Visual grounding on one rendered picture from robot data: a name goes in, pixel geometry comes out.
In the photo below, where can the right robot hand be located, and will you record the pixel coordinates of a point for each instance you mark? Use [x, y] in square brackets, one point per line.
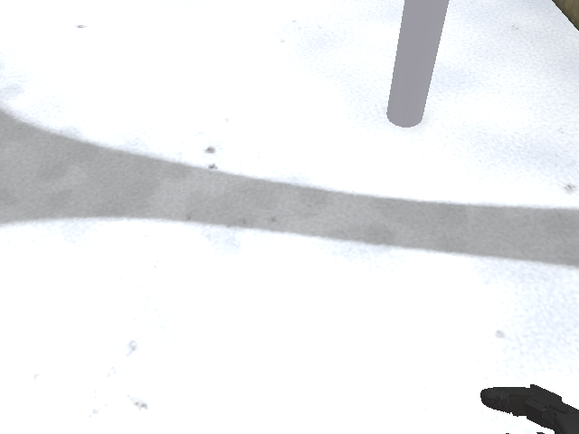
[541, 406]

